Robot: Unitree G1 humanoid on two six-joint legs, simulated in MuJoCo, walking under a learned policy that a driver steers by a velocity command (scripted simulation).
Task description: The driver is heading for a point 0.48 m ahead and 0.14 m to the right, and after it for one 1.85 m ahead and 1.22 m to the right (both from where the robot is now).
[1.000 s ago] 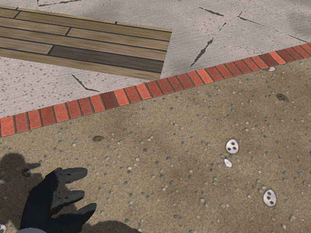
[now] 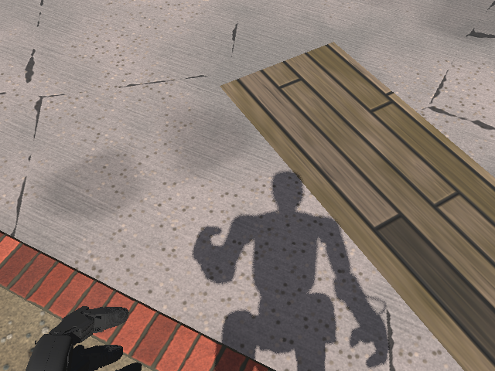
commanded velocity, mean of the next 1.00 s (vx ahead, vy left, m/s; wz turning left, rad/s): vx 1.00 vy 0.00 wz -0.47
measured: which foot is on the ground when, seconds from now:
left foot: up 0.00-0.50, down 0.52-0.90, up 0.92-1.00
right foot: down 0.00-0.54, up 0.56-0.92, down 0.94-1.00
